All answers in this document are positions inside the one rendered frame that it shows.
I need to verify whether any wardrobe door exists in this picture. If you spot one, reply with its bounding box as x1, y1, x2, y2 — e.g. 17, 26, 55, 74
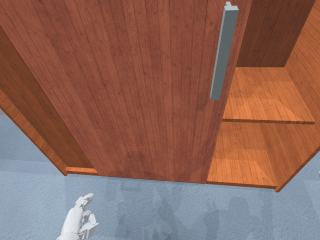
0, 25, 94, 169
0, 0, 253, 184

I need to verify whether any robot left hand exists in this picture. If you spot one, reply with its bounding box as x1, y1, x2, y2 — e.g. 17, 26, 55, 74
61, 193, 99, 240

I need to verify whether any handle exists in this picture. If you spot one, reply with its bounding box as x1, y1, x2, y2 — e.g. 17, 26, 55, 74
210, 1, 239, 100

